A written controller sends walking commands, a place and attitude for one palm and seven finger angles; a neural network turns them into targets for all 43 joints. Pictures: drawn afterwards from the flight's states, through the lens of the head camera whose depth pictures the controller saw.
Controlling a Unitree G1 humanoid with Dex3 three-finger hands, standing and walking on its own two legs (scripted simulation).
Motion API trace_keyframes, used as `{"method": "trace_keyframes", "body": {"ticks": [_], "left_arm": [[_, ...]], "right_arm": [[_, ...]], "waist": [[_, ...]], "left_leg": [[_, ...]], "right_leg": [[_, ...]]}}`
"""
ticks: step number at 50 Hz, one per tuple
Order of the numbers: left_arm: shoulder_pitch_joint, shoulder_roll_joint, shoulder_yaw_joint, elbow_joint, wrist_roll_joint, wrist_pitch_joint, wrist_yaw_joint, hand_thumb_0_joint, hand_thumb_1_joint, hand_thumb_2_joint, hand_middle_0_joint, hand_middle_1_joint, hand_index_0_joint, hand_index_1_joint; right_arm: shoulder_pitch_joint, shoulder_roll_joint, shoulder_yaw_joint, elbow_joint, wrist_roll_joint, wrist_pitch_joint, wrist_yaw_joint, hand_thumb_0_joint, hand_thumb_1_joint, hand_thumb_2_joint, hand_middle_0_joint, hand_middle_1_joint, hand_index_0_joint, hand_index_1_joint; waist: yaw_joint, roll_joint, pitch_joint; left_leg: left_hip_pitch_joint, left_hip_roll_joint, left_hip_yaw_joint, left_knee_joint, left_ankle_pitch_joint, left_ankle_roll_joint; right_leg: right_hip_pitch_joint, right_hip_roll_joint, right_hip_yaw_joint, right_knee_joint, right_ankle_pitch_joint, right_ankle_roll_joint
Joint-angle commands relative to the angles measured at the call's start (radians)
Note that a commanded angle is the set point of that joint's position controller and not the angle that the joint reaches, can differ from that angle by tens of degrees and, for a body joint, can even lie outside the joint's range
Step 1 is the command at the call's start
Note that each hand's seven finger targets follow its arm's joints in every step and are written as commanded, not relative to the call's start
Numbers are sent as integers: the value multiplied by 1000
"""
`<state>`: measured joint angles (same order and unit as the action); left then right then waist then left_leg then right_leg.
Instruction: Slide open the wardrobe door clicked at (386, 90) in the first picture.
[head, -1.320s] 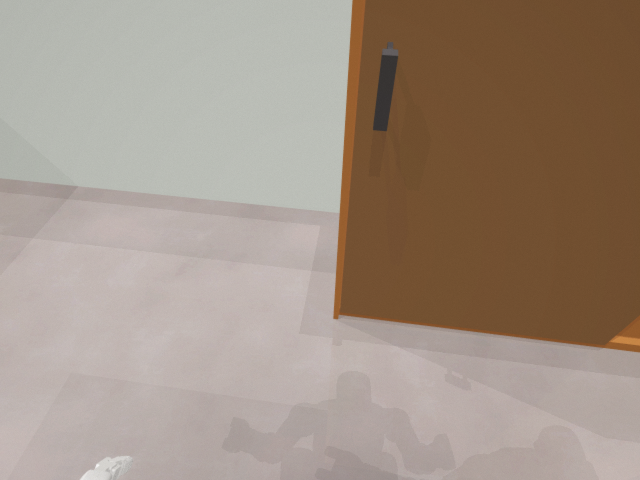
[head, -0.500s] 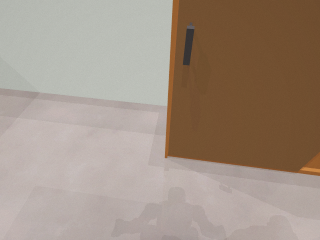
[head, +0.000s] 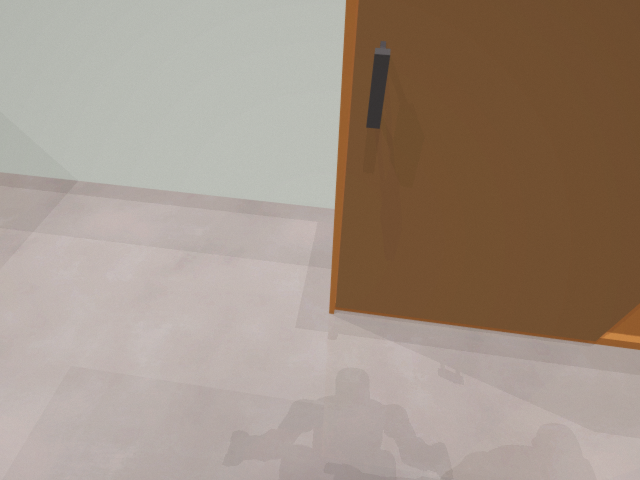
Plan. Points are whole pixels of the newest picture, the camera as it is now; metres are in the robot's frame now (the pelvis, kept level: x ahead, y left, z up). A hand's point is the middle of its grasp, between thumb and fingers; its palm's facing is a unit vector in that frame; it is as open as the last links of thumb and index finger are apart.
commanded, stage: look at it before walking up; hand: left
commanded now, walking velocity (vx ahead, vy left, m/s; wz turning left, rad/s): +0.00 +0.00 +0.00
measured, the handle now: (378, 84) +0.77 -0.06 +0.13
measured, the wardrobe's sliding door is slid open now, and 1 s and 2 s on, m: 0.00 0.00 0.00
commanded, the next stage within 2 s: take the last steps up to it in 0.22 s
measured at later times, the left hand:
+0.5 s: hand out of the picture +0.07 +0.23 -0.17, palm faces -0.03 -0.95 -0.30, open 7.3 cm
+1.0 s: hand out of the picture +0.07 +0.08 -0.18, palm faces -0.03 -0.99 -0.12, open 7.3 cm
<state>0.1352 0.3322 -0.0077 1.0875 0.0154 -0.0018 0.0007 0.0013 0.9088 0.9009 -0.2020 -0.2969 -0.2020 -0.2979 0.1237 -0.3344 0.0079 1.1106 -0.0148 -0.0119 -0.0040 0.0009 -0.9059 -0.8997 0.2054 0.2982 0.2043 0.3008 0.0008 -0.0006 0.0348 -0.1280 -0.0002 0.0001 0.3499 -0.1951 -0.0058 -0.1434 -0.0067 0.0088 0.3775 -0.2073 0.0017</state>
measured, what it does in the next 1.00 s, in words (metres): walks ahead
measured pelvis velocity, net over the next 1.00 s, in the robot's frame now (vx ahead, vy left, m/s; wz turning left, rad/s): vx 0.16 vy -0.07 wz -0.11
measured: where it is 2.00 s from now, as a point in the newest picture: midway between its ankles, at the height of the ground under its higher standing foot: outside the picture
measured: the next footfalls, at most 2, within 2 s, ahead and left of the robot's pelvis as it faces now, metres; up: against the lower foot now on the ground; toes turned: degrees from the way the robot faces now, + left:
left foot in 1.14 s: +0.31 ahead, -0.01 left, +0.00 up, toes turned -4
right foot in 1.70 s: +0.22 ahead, -0.23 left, +0.00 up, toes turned -9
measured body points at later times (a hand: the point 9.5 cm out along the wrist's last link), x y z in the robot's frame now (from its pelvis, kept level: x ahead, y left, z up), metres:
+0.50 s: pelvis +0.02 +0.00 +0.00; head +0.02 +0.00 +0.45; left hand +0.07 +0.28 -0.15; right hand +0.08 -0.28 -0.14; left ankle +0.00 +0.12 -0.75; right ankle +0.00 -0.12 -0.75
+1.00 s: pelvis +0.16 -0.07 -0.01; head +0.18 -0.06 +0.44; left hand +0.08 +0.13 -0.17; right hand +0.20 -0.31 -0.16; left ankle +0.24 +0.03 -0.69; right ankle +0.05 -0.13 -0.75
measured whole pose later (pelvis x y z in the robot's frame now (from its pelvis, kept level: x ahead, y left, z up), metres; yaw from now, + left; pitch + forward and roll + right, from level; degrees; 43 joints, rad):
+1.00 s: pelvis +0.16 -0.07 -0.01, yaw -6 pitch +0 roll -2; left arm 0.47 0.09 0.01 1.15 0.03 -0.06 0.02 0.00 0.91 0.90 -0.20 -0.30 -0.20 -0.30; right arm 0.16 -0.17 -0.05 1.06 -0.03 -0.01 0.00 0.00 -0.91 -0.90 0.20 0.30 0.20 0.30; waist 0.02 0.02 0.03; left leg -0.58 0.10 0.10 0.96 -0.25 -0.02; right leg 0.00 0.09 -0.05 0.32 -0.33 -0.07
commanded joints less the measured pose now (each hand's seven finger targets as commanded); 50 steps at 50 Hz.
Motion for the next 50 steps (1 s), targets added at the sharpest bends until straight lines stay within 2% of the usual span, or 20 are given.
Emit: {"method": "trace_keyframes", "body": {"ticks": [1,17,19,21,23,25,26,27,29,30,31,32,33,34,35,37,39,40,45,50], "left_arm": [[-34,205,43,-64,-3,-27,12,0,900,900,-200,-300,-200,-300],[-36,208,44,-62,-4,-28,12,0,900,900,-200,-300,-200,-300],[37,75,17,-25,-6,-8,15,0,900,900,-200,-300,-200,-300],[54,82,24,-28,0,7,5,0,900,900,-200,-300,-200,-300],[72,80,33,-43,5,14,-9,0,900,900,-200,-300,-200,-300],[82,62,43,-70,10,16,-23,0,900,900,-200,-300,-200,-300],[70,50,49,-88,12,18,-31,0,900,900,-200,-300,-200,-300],[42,41,55,-113,12,17,-36,0,900,900,-200,-300,-200,-300],[41,27,66,-132,11,8,-45,0,900,900,-200,-300,-200,-300],[79,6,70,-126,10,3,-48,0,900,900,-200,-300,-200,-300],[146,-10,74,-106,9,-2,-50,0,900,900,-200,-300,-200,-300],[259,-17,77,-65,11,-8,-49,0,900,900,-200,-300,-200,-300],[384,48,92,-26,19,-21,-37,0,900,900,-200,-300,-200,-300],[464,139,109,-2,13,-32,-16,0,900,900,-200,-300,-200,-300],[483,110,100,2,0,-33,-1,0,900,900,-200,-300,-200,-300],[378,39,86,-16,2,-44,5,0,900,900,-200,-300,-200,-300],[319,-18,71,-29,7,-54,13,0,900,900,-200,-300,-200,-300],[326,-34,66,-24,9,-60,15,0,900,900,-200,-300,-200,-300],[388,-76,52,19,9,-78,26,0,900,900,-200,-300,-200,-300],[428,-96,49,56,13,-74,38,0,900,900,-200,-300,-200,-300]], "right_arm": [[-38,-201,-43,-61,6,-27,-13,0,-900,-900,200,300,200,300],[-51,-205,-42,-61,6,-25,-14,0,-900,-900,200,300,200,300],[13,-69,-12,-30,-1,-8,-10,0,-900,-900,200,300,200,300],[36,-88,-22,-28,-7,1,-9,0,-900,-900,200,300,200,300],[45,-119,-39,-40,-12,6,-10,0,-900,-900,200,300,200,300],[82,-162,-63,-51,-12,5,-16,0,-900,-900,200,300,200,300],[107,-181,-76,-56,-12,0,-21,0,-900,-900,200,300,200,300],[131,-179,-83,-57,-14,-8,-25,0,-900,-900,200,300,200,300],[140,-158,-88,-57,-15,-20,-30,0,-900,-900,200,300,200,300],[120,-148,-89,-64,-18,-23,-31,0,-900,-900,200,300,200,300],[90,-132,-87,-71,-17,-24,-32,0,-900,-900,200,300,200,300],[69,-113,-83,-74,-17,-22,-30,0,-900,-900,200,300,200,300],[67,-47,-74,-90,-5,-22,-25,0,-900,-900,200,300,200,300],[26,33,-50,-142,-1,-26,-15,0,-900,-900,200,300,200,300],[-1,1,-59,-150,-6,-29,-11,0,-900,-900,200,300,200,300],[-2,16,-67,-130,-4,-34,-6,0,-900,-900,200,300,200,300],[37,53,-70,-103,-14,-27,1,0,-900,-900,200,300,200,300],[58,73,-67,-94,-16,-24,3,0,-900,-900,200,300,200,300],[48,112,-68,-105,-10,-14,8,0,-900,-900,200,300,200,300],[-45,142,-61,-133,-4,-29,11,0,-900,-900,200,300,200,300]], "waist": [[2,-6,-71],[3,-6,-65],[-1,-19,-85],[-3,-2,-26],[-6,45,43],[-19,122,83],[-32,149,95],[-44,153,109],[-36,134,94],[-14,140,81],[19,137,52],[69,95,8],[117,-129,-33],[136,-408,-20],[135,-268,-17],[80,-131,56],[29,-22,81],[16,-18,72],[2,-56,50],[27,-93,74]], "left_leg": [[9,118,-96,-49,149,26],[26,117,-94,-54,172,23],[42,120,-68,-39,74,2],[13,130,-78,-46,-122,12],[-20,172,-125,-89,-317,40],[-4,270,-244,-143,-419,106],[18,338,-294,-163,-381,150],[52,372,-310,-166,-290,180],[55,391,-269,-117,-134,182],[17,369,-199,-79,-69,158],[-47,326,-120,-6,-30,121],[-140,249,-31,140,-64,75],[-316,134,88,412,-178,24],[-554,18,137,674,-423,-13],[-571,56,25,769,-391,8],[-565,109,16,843,-252,11],[-526,129,26,830,-169,-3],[-518,125,41,817,-138,-9],[-544,114,76,705,-50,-20],[-512,94,119,476,-49,-2]], "right_leg": [[16,-114,92,-58,153,-30],[27,-115,88,-68,184,-29],[18,-99,81,-61,61,-10],[-56,-70,80,-30,-140,-16],[-152,-32,57,30,-243,-19],[-265,17,-9,206,-226,-15],[-325,11,-29,308,-228,-12],[-388,-17,-6,364,-272,-14],[-384,-59,20,359,-286,-19],[-311,-56,-5,315,-271,-18],[-179,-45,-33,221,-210,-18],[2,-6,-79,104,-93,-21],[181,-110,92,-37,-145,-49],[245,-324,474,-171,-125,-141],[218,-349,504,-183,-112,-191],[102,-310,432,-182,-116,-230],[34,-268,293,-169,17,-219],[37,-244,241,-162,118,-207],[100,-193,127,-148,391,-193],[168,-183,94,-109,583,-181]]}}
